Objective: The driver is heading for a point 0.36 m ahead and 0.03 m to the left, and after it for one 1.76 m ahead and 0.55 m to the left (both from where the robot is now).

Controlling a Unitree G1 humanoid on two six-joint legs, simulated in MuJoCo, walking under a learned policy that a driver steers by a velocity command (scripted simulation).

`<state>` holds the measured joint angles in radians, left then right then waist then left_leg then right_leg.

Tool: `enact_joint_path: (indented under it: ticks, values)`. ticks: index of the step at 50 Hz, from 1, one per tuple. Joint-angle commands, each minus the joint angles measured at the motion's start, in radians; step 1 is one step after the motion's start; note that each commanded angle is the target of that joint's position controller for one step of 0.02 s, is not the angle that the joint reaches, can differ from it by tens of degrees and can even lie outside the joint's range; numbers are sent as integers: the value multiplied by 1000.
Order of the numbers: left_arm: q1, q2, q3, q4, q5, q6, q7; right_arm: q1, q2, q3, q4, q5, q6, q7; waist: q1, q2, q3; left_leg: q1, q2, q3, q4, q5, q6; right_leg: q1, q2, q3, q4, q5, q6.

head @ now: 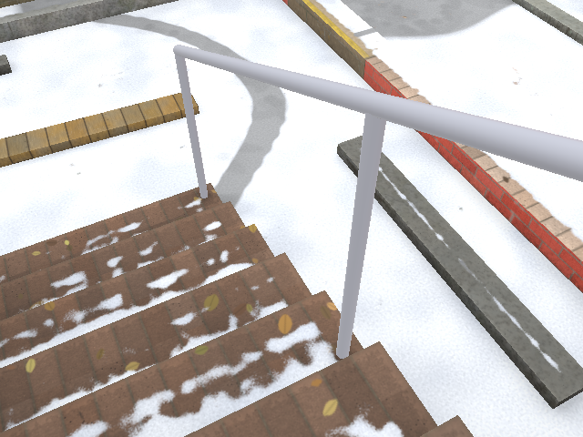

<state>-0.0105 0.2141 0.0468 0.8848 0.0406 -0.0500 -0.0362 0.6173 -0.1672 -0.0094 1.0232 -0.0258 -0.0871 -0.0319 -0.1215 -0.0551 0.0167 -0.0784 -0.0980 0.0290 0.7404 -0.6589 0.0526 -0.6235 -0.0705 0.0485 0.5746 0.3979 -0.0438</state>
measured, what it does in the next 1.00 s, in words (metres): goes down, turning left: right foot 0.15 m lower, then left foot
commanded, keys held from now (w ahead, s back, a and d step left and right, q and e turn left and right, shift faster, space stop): no key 0.14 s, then q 0.86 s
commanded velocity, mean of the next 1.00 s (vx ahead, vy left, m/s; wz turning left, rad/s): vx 0.07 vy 0.00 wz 0.36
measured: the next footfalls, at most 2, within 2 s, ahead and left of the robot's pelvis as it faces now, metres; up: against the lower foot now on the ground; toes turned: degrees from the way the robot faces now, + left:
right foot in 0.12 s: +0.26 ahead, -0.12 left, -0.15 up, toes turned -4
left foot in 0.60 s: +0.19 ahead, +0.06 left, -0.15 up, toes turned +12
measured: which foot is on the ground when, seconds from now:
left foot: down 0.00-0.12, up 0.14-0.58, down 0.60-1.00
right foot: up 0.00-0.10, down 0.12-0.58, up 0.60-1.00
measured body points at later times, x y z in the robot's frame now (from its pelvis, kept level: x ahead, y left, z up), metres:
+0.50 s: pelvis +0.15 -0.04 -0.11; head +0.16 -0.04 +0.34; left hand +0.17 +0.23 -0.25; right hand +0.33 -0.27 -0.23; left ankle +0.19 +0.08 -0.79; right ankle +0.22 -0.11 -0.84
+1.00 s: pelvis +0.15 -0.05 -0.11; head +0.16 +0.00 +0.34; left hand +0.27 +0.23 -0.20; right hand +0.33 -0.26 -0.20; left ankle +0.15 +0.05 -0.84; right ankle +0.26 -0.13 -0.67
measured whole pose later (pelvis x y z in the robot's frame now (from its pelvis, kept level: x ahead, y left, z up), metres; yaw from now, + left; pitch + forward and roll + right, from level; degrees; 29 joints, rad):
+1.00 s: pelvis +0.15 -0.05 -0.11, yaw +26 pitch +1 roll -3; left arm 0.04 0.20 -0.02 0.56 0.05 0.11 0.02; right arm 0.34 -0.24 -0.01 0.64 -0.01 0.04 -0.05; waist -0.05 -0.03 0.03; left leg -0.38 -0.10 -0.23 0.64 -0.26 0.05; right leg -0.89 0.10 0.00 1.51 -0.22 0.09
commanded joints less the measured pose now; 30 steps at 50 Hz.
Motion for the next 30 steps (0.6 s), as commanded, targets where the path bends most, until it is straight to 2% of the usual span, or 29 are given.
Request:
enact_joint_path:
  ticks: [1,2,3,4,5,6,7,8,9,10,11,12,13,14,15,16,17,19,20,22,24,27,28,29,30]
  values:
    - [-74,5,-13,-61,-39,-13,-12,18,-71,-12,-17,-8,7,3,-12,94,153,-188,165,-187,-102,485,107,184,4,-37,-191,120,0]
    - [-29,11,-16,-42,-38,-6,1,16,-64,-15,-26,-13,23,3,-9,110,137,-121,157,-189,-13,515,102,201,-9,-30,-239,131,-10]
    - [38,41,-13,-17,-37,-16,17,24,-74,-16,-20,-10,30,2,9,72,125,-90,155,-190,81,567,99,255,-16,-39,-295,122,-17]
    - [151,55,-9,30,-32,-26,26,17,-109,-25,-16,-11,41,4,64,25,85,-102,150,-180,223,629,101,388,-5,-56,-350,133,-20]
    - [324,75,1,90,-14,-25,31,5,-138,-31,-13,3,54,6,139,22,17,-156,128,-128,416,667,93,589,3,-102,-372,166,-23]
    - [469,159,30,138,-1,-28,32,78,-126,-36,4,23,58,2,174,-40,-59,-324,55,-63,674,320,62,850,-62,-81,-262,450,-12]
    - [563,222,48,154,-22,-22,12,260,-35,-28,34,83,67,-19,136,-122,-307,-624,-30,-26,1128,-366,-7,1270,-342,126,140,1035,-135]
    - [521,185,42,115,-70,-16,-4,203,-84,-16,-2,82,70,-34,174,-62,-458,-771,59,-62,1213,-316,-16,1327,-416,226,172,939,-216]
    - [458,115,24,73,-86,-10,0,99,-103,-18,-16,62,86,-31,185,-9,-414,-789,118,-68,1124,-209,-22,1165,-385,208,63,489,-230]
    - [357,78,7,45,-65,-9,25,-3,-90,-18,-37,31,106,-16,172,-88,-300,-759,131,-69,1093,-91,-32,917,-366,239,-68,171,-253]
    - [280,44,-10,24,-53,-9,49,-91,-111,-27,-61,7,127,-1,125,-53,-206,-682,150,-75,1022,5,-35,669,-351,231,-155,8,-254]
    - [252,61,-12,0,-27,-11,56,-133,-128,-34,-70,-16,148,8,105,-4,-101,-537,134,-62,903,199,-33,389,-306,154,-215,-26,-244]
    - [228,100,2,0,-17,-12,62,-157,-117,-43,-88,-27,161,10,74,-39,-57,-502,120,-71,880,288,-38,270,-293,115,-222,19,-233]
    - [248,102,3,-5,-22,-15,66,-170,-94,-39,-90,-19,166,20,58,6,-27,-445,118,-64,766,379,-47,181,-257,47,-246,4,-231]
    - [251,97,5,1,-30,-23,72,-191,-68,-36,-110,-22,162,24,49,-20,-24,-460,114,-64,690,449,-60,176,-248,28,-222,-28,-225]
    - [262,75,-8,-1,-31,-21,71,-225,-69,-39,-126,-12,161,35,52,-37,-53,-466,109,-65,611,454,-58,208,-232,23,-201,-41,-213]
    - [267,69,-13,-6,-29,-17,74,-261,-78,-43,-153,-10,161,42,55,-49,-73,-483,108,-64,524,459,-58,248,-232,16,-186,-51,-201]
    - [268,91,-8,-27,-24,-2,81,-315,-69,-32,-190,-12,178,45,62,-68,-92,-456,110,-39,414,455,-58,257,-225,7,-189,-193,-174]
    - [264,113,1,-39,-23,10,83,-354,-74,-28,-216,-9,182,43,69,-76,-96,-440,100,-10,419,460,-55,254,-224,3,-187,-269,-166]
    - [251,146,14,-80,-26,31,85,-438,-100,-26,-287,-3,192,40,93,-88,-65,-427,90,3,342,403,-49,226,-213,-3,-218,-510,-158]
    - [263,149,17,-103,-20,57,87,-495,-115,-26,-335,-5,198,43,126,-84,-29,-419,84,19,254,322,-39,228,-230,14,-230,-699,-168]
    - [238,184,29,-137,-11,77,90,-446,-130,-28,-368,15,190,59,127,-77,-40,-258,67,59,94,171,0,223,-240,-2,-170,-700,-160]
    - [205,189,31,-151,-13,90,97,-383,-121,-27,-354,30,187,64,96,-50,-52,-160,52,82,-33,210,13,196,-225,-36,-84,-668,-138]
    - [226,176,37,-152,-16,106,98,-324,-129,-30,-336,42,171,59,76,76,-101,-1,51,24,-143,253,30,128,-180,-94,91,-714,-98]
    - [236,121,25,-174,-15,114,88,-278,-194,-43,-358,51,152,56,60,321,-66,119,258,-361,-355,300,88,-121,-63,-210,451,-971,-11]
Velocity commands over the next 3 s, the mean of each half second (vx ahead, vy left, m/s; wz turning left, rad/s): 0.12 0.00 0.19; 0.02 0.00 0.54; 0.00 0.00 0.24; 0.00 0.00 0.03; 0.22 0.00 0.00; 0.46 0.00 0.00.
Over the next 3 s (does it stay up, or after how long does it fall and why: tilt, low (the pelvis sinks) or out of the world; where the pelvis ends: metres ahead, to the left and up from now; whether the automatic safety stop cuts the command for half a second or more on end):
stays up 0.56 0.11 -0.27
